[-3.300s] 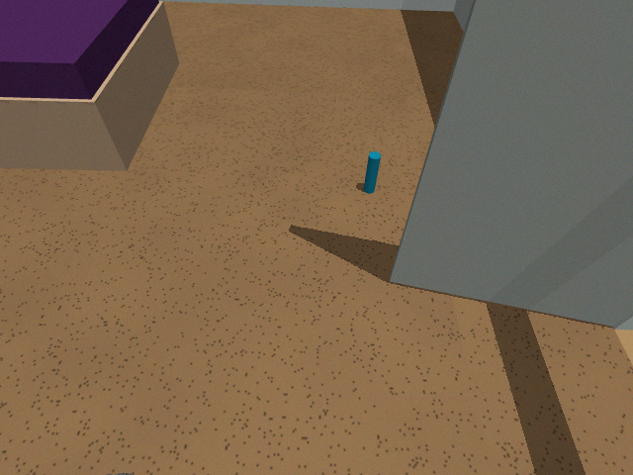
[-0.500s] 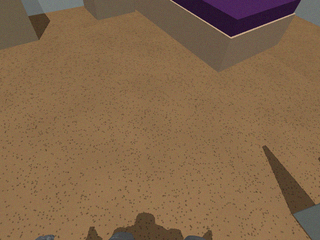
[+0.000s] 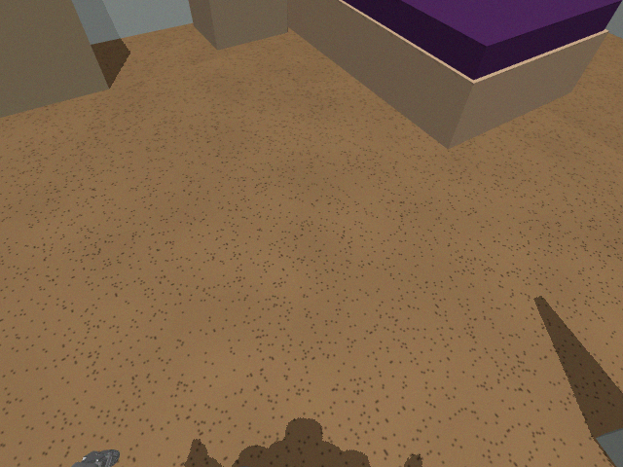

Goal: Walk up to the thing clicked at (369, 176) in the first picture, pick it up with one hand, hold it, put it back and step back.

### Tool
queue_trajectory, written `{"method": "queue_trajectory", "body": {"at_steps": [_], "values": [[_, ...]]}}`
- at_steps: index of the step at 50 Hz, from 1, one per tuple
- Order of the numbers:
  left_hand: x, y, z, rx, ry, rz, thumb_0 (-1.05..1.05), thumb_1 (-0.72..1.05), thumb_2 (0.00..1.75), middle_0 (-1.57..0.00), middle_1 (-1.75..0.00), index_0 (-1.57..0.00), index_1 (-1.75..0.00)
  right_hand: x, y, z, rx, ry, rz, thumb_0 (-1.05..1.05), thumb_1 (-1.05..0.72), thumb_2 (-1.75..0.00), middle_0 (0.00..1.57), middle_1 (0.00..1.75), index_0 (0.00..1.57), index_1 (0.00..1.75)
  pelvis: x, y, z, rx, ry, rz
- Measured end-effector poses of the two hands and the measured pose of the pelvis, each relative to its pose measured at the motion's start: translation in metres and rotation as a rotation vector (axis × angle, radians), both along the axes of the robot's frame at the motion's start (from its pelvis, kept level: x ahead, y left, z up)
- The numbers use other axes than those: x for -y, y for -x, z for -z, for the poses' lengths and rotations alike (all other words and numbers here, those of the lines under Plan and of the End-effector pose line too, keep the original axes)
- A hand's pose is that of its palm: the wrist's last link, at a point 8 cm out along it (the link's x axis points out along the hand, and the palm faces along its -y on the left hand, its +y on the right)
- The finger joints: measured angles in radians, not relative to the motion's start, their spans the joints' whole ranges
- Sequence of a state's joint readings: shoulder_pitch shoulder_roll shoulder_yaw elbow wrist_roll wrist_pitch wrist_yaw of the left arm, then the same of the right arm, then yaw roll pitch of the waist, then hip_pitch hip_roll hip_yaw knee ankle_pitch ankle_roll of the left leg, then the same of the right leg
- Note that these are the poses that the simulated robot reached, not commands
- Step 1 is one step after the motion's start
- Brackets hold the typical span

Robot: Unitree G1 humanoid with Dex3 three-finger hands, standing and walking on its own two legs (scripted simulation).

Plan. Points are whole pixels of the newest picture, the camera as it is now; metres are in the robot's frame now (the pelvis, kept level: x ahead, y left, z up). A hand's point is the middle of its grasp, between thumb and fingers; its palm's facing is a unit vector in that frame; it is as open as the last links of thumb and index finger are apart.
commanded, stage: walk up
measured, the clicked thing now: out of the picture +0.68 -1.24 -0.67
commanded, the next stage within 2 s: stand in 0.44 s
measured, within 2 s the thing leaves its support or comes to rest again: neither
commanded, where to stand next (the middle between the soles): +0.05 -0.01 m, yaw -3 degrees
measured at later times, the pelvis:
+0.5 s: pelvis +0.01 +0.00 +0.01, yaw +1 degrees
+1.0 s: pelvis +0.00 -0.01 +0.01, yaw +0 degrees
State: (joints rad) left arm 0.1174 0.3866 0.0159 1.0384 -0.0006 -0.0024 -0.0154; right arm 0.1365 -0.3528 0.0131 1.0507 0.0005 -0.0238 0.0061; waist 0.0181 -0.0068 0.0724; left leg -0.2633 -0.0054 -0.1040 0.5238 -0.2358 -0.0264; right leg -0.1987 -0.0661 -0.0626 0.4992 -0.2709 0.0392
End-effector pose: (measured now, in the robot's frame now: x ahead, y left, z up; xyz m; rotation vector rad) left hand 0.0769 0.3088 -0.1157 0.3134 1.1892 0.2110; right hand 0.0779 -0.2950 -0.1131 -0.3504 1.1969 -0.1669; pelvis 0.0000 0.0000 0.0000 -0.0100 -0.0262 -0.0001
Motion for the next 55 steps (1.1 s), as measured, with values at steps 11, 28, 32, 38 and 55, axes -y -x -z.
{"method": "queue_trajectory", "body": {"at_steps": [11,28,32,38,55], "values": [[0.008,-0.018,-0.003,0.010,0.013,-0.008,0.01,0.91,0.90,-0.20,-0.30,-0.20,-0.30,0.007,-0.020,-0.007,0.019,0.015,0.017,0.00,-0.90,-0.89,0.21,0.30,0.20,0.30,0.001,-0.009,-0.004,0.004,-0.002,-0.011],[0.012,-0.004,-0.002,-0.036,0.019,-0.028,0.01,0.91,0.90,-0.20,-0.30,-0.20,-0.30,0.005,-0.026,-0.010,0.012,0.007,0.011,0.00,-0.90,-0.89,0.21,0.30,0.20,0.30,0.004,-0.009,-0.009,0.009,-0.002,-0.006],[0.012,0.005,-0.003,-0.060,0.012,-0.033,0.01,0.91,0.90,-0.20,-0.30,-0.20,-0.30,0.004,-0.022,-0.007,0.004,-0.003,0.014,0.00,-0.90,-0.89,0.21,0.30,0.20,0.30,0.004,-0.008,-0.010,0.011,-0.002,-0.001],[0.011,0.013,-0.005,-0.080,0.004,-0.034,0.01,0.91,0.90,-0.20,-0.30,-0.20,-0.30,0.004,-0.015,-0.004,-0.010,-0.015,0.022,0.00,-0.90,-0.89,0.21,0.30,0.20,0.30,0.005,-0.006,-0.010,0.012,-0.003,0.004],[0.017,0.012,-0.006,-0.059,0.006,-0.016,0.01,0.91,0.90,-0.20,-0.30,-0.20,-0.30,0.012,0.004,-0.005,-0.023,-0.006,0.041,0.00,-0.90,-0.89,0.21,0.30,0.20,0.30,0.009,-0.002,-0.011,0.019,-0.006,0.010]]}}
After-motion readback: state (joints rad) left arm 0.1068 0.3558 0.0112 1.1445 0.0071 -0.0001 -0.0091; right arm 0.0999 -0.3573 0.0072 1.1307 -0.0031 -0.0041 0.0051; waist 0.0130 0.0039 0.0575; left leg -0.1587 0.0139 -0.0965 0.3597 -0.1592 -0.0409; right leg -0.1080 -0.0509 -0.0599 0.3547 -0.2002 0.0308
